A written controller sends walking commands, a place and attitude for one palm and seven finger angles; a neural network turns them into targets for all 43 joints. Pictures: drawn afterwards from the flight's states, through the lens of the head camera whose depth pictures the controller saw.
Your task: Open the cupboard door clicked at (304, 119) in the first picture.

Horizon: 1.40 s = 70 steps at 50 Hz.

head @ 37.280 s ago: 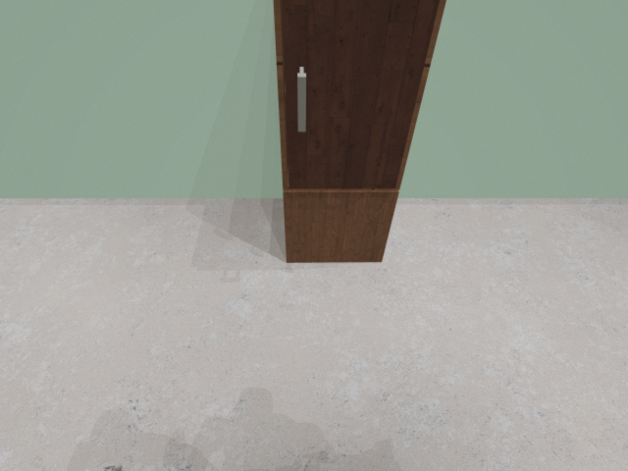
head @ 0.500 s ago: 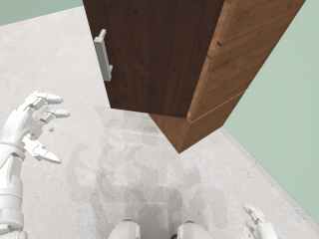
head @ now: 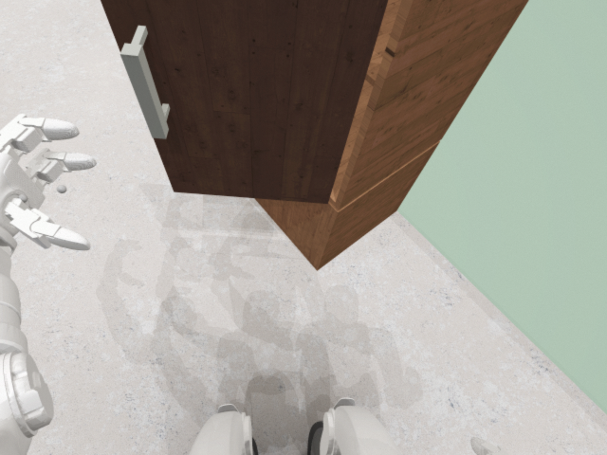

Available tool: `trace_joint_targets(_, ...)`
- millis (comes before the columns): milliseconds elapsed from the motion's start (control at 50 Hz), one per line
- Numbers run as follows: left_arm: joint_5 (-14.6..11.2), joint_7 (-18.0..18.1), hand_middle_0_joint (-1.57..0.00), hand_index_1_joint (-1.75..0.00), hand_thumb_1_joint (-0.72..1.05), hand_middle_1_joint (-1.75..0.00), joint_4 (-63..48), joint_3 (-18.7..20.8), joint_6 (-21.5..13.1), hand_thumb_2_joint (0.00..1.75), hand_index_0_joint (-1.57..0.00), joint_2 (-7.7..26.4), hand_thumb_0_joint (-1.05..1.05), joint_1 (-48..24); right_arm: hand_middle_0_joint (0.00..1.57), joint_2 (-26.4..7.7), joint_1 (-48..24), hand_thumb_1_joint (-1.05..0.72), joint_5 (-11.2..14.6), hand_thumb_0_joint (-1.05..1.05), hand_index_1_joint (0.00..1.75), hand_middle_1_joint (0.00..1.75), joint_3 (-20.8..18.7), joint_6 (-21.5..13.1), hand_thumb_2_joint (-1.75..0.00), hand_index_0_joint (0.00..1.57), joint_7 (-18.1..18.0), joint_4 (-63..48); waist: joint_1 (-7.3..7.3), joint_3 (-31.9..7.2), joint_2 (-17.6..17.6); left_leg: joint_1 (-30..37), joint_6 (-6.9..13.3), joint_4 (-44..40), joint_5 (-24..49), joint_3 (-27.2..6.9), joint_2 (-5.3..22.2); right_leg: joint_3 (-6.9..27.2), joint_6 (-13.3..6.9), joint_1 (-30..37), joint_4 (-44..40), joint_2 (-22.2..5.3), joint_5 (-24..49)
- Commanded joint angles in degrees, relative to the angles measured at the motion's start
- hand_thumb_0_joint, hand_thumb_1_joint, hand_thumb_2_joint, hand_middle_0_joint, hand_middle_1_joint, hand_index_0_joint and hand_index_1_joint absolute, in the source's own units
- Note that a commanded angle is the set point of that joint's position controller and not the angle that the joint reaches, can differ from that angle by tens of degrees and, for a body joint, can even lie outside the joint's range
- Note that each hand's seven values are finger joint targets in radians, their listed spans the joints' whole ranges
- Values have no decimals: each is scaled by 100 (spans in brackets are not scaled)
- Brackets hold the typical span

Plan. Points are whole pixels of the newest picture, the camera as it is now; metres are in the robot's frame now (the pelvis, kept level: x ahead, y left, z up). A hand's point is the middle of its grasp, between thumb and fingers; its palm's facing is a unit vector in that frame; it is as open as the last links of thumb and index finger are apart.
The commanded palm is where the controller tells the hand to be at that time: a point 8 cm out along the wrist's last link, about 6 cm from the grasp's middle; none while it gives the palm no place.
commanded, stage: move the hooked fingers beside the handle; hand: left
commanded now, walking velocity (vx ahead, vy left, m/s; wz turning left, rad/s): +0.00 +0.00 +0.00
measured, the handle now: (151, 86) +0.61 +0.22 +0.05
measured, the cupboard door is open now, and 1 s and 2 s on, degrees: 49 49 49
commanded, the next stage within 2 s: slide the fingers in behind the handle in 1.56 s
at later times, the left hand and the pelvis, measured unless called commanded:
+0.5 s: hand (78, 138) +0.50 +0.28 +0.07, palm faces -0.07 -1.00 -0.02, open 14.0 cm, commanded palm +0.50 +0.32 +0.06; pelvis -0.01 +0.01 -0.01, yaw -1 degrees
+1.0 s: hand (109, 106) +0.57 +0.27 +0.05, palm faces -0.07 -1.00 -0.04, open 14.0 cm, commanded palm +0.56 +0.30 +0.05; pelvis +0.01 +0.02 -0.02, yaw -3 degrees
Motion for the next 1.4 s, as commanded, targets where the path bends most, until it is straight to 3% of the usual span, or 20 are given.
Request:
trace_joint_targets(0, -86, 12, -30, -120, -50, -120, -849, 233, -375, 30, -30, 1896, 0, -2418, 20, -1077, 686, -90, 17, 0, 30, 30, -412, -37, -90, 20, -87, -399, -6, -2343, 941, 1530, -125, -684, 2244, -694, -145, 523, -40, 993, -432, 236, 1333)
trace_joint_targets(40, -9, 58, -30, -120, -50, -120, -880, 251, -392, 30, -30, 1935, 0, -2458, 20, -1086, 768, -90, -13, 0, 30, 30, -419, 29, -90, 20, -58, -381, 25, -2619, 1089, 1821, -163, -662, 2511, -758, -123, 490, -22, 886, -406, 238, 1397)
trace_joint_targets(100, -25, 94, -30, -120, -50, -120, -669, 239, -386, 30, -30, 1941, 0, -2679, 20, -1104, 822, -90, -20, 0, 30, 30, -404, 112, -90, 20, -55, -348, -86, -2556, 848, 1688, -142, -584, 2585, -779, -99, 461, -20, 797, -360, 268, 1451)
trace_joint_targets(240, 237, 207, -30, -120, -50, -120, -440, 357, -346, 30, -30, 2352, 0, -3092, 20, -1143, 960, -90, -57, 0, 30, 30, -380, 301, -90, 20, -21, -317, -112, -2695, 1206, 1820, -204, -527, 2753, -860, -64, 434, -9, 598, -324, 287, 1393)
trace_joint_targets(280, 294, 246, -30, -120, -50, -120, -375, 76, -327, 30, -30, 2102, 0, -3491, 20, -1145, 977, -90, -61, 0, 30, 30, -369, 336, -90, 20, -21, -252, -312, -2490, 1122, 1801, -181, -506, 2464, -918, -34, 406, 16, 241, -354, 282, 1141)
trace_joint_targets(340, 321, 289, -30, -120, -50, -120, -68, 157, -282, 30, -30, 2294, 0, -3786, 20, -1208, 1061, -90, -65, 0, 30, 30, -342, 373, -90, 20, -50, -206, -398, -2507, 1088, 1737, -192, -481, 2326, -979, -29, 382, 7, 122, -333, 299, 1015)
trace_joint_targets(440, 510, 400, -30, -120, -50, -120, -55, 169, -246, 30, -30, 2577, 0, -4289, 20, -1242, 1233, -90, -118, 0, 30, 30, -301, 431, -90, 20, -52, -139, -484, -2836, 1436, 1996, -273, -364, 2706, -1122, 9, 327, 6, -163, -228, 298, 1045)
trace_joint_targets(480, 579, 435, -30, -120, -50, -120, 110, -49, -170, 30, -30, 2361, 0, -4456, 20, -1233, 1260, -90, -132, 0, 30, 30, -269, 460, -90, 20, -36, -126, -605, -2719, 1448, 1959, -269, -339, 2666, -1176, 30, 297, 14, -378, -213, 295, 982)
trace_joint_targets(540, 663, 513, -30, -120, -50, -120, 231, 149, -110, 30, -30, 2760, 0, -4757, 20, -1288, 1363, -90, -149, 0, 30, 30, -240, 511, -90, 20, -56, -130, -654, -2774, 1407, 1850, -267, -285, 2647, -1200, 36, 291, 25, -392, -189, 310, 984)
trace_joint_targets(620, 831, 618, -30, -120, -50, -120, 295, 158, -37, 30, -30, 2933, 0, -4987, 20, -1281, 1511, -90, -185, 0, 30, 30, -190, 575, -90, 20, -37, -138, -695, -2996, 1748, 1995, -317, -197, 3034, -1237, 59, 267, 22, -505, -133, 330, 1104)
trace_joint_targets(700, 967, 710, -30, -120, -50, -120, 459, 124, 43, 30, -30, 3083, 0, -5453, 20, -1285, 1606, -90, -212, 0, 30, 30, -131, 619, -90, 20, -35, -132, -881, -2948, 1754, 1764, -269, -65, 2925, -1252, 62, 250, 25, -649, -65, 353, 1124)
trace_joint_targets(740, 1082, 737, -30, -120, -50, -120, 483, 237, 64, 30, -30, 3366, 0, -5475, 20, -1313, 1699, -90, -238, 0, 30, 30, -119, 660, -90, 20, -31, -118, -864, -3173, 1898, 1864, -298, -21, 3118, -1285, 78, 252, 35, -621, -51, 358, 1182)
trace_joint_targets(800, 1089, 699, -30, -120, -50, -120, 679, 168, 174, 30, -30, 3190, 0, -5115, 20, -1294, 1765, -90, -240, 0, 30, 30, -112, 714, -90, 20, -4, -148, -848, -3079, 1845, 1912, -305, -25, 3346, -1321, 101, 190, 26, -695, -37, 373, 1239)
trace_joint_targets(920, 1014, 639, -30, -120, -50, -120, 53, 527, 173, 30, -30, 3484, 0, -4858, 20, -1283, 1881, -90, -272, 0, 30, 30, -194, 819, -90, 20, 76, -177, -693, -3561, 1895, 2093, -279, -11, 3876, -1256, 123, 234, 47, -258, -77, 409, 1682)
trace_joint_targets(980, 961, 649, -30, -120, -50, -120, -95, 461, 169, 30, -30, 3341, 0, -4894, 20, -1232, 1837, -90, -258, 0, 30, 30, -202, 839, -90, 20, 107, -155, -735, -3422, 1875, 1926, -197, -34, 3639, -1132, 91, 281, 62, -84, -155, 421, 1759)
trace_joint_targets(1020, 972, 674, -30, -120, -50, -120, -177, 579, 141, 30, -30, 3511, 0, -4866, 20, -1245, 1883, -90, -255, 0, 30, 30, -211, 848, -90, 20, 106, -130, -699, -3462, 1965, 2107, -230, -53, 3912, -1178, 107, 268, 47, -78, -161, 430, 1834)
trace_joint_targets(1140, 892, 622, -30, -120, -50, -120, -161, 407, 147, 30, -30, 3156, 0, -4521, 20, -1188, 1853, -90, -238, 0, 30, 30, -251, 855, -90, 20, 133, -88, -691, -3353, 2001, 2218, -190, -60, 4129, -1079, 77, 300, 58, 46, -269, 442, 2089)
trace_joint_targets(1200, 809, 549, -30, -120, -50, -120, -2, 251, 163, 30, -30, 2920, 0, -4454, 20, -1171, 1798, -90, -217, 0, 30, 30, -240, 866, -90, 20, 124, -110, -735, -3041, 1811, 2020, -148, -92, 3941, -1038, 63, 301, 40, 99, -303, 454, 2106)
trace_joint_targets(1280, 806, 541, -30, -120, -50, -120, 232, 297, 165, 30, -30, 3043, 0, -4475, 20, -1188, 1706, -90, -213, 0, 30, 30, -227, 852, -90, 20, 82, -134, -784, -2861, 1436, 1464, -79, -57, 3385, -906, 4, 358, 67, 371, -295, 447, 2098)
trace_joint_targets(1380, 851, 572, -30, -120, -50, -120, 79, 242, 15, 30, -30, 3107, 0, -4747, 20, -1186, 1636, -90, -207, 0, 30, 30, -207, 822, -90, 20, 54, -129, -776, -3033, 1771, 1684, -129, 25, 3528, -959, 21, 353, 47, 156, -184, 422, 1998)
